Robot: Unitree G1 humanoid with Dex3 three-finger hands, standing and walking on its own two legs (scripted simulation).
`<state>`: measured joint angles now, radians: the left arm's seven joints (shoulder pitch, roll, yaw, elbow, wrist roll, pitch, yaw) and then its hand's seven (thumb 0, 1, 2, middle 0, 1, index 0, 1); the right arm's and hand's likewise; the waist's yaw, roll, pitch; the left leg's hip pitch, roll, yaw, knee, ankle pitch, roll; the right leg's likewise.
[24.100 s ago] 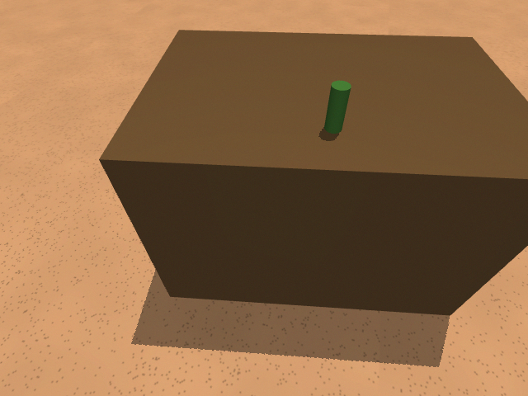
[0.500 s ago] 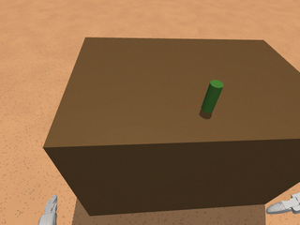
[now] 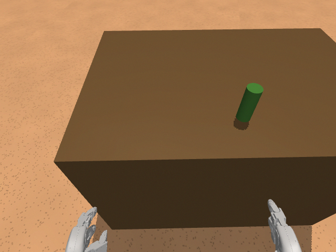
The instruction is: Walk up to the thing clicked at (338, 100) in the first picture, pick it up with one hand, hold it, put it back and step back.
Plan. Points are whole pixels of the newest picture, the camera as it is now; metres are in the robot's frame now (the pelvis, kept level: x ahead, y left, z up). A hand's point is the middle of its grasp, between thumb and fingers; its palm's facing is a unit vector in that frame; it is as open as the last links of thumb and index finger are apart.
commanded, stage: home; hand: right
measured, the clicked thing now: (248, 103) +0.52 -0.23 +0.04
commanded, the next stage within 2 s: none
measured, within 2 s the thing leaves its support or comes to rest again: neither
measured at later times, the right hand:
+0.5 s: hand (242, 230) +0.20 -0.17 -0.10, palm faces +0.07 +0.97 -0.24, open 17.4 cm
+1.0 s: hand out of the picture +0.07 -0.27 -0.14, palm faces -0.07 +0.92 -0.39, open 17.5 cm
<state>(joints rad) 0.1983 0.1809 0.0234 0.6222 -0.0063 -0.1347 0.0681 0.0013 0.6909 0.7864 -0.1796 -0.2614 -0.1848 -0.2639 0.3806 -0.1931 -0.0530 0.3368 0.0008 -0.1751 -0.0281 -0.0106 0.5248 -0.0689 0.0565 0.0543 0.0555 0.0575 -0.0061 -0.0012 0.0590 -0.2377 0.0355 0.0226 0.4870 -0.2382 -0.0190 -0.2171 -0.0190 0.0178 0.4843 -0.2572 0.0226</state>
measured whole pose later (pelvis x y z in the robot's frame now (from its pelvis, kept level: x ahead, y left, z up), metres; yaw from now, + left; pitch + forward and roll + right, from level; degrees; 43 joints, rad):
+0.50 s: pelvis +0.02 +0.00 +0.00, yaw +1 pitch +1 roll +0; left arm 0.22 0.21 0.01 0.68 0.00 -0.02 0.05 0.01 0.90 0.90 -0.20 -0.29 -0.20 -0.30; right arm 0.22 -0.16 -0.02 0.58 0.00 -0.10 -0.09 -0.01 0.52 -0.07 0.05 0.05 0.05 0.06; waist 0.00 -0.01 0.03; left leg -0.24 0.02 0.01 0.50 -0.28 -0.02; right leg -0.21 -0.03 0.00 0.50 -0.30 0.03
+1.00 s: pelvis +0.01 -0.01 +0.01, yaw +1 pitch -2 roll +0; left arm 0.18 0.38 0.00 1.06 0.03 0.02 -0.01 0.00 0.90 0.90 -0.20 -0.29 -0.20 -0.30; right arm 0.19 -0.38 0.02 1.07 -0.03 -0.02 0.00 0.00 0.54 -0.05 0.05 0.05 0.05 0.05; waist 0.01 -0.02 0.03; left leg -0.15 0.04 0.01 0.40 -0.21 -0.03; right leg -0.12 -0.02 0.00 0.40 -0.24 0.02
